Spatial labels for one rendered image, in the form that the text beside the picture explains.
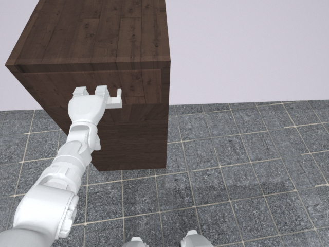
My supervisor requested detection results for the drawer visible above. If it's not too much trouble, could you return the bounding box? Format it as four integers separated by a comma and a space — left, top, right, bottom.
23, 69, 161, 107

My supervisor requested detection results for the left robot upper arm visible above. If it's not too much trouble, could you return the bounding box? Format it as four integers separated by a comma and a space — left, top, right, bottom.
0, 184, 79, 247

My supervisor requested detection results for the robot left hand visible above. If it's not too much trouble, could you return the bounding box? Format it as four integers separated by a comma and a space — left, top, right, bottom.
68, 85, 110, 150

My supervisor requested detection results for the robot left forearm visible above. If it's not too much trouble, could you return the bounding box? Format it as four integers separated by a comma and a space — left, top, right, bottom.
13, 121, 98, 228

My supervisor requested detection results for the robot shin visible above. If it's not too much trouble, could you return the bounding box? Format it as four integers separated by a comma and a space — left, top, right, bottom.
185, 230, 197, 238
131, 237, 143, 242

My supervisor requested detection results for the cabinet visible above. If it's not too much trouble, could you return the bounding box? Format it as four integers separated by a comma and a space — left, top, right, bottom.
5, 0, 171, 171

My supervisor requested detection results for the handle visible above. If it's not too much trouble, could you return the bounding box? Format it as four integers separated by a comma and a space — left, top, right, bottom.
105, 89, 122, 109

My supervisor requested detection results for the left robot shin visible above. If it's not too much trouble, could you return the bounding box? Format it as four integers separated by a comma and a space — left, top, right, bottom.
131, 237, 143, 242

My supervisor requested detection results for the right robot shin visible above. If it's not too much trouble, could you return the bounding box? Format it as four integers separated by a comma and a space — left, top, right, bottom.
185, 230, 197, 238

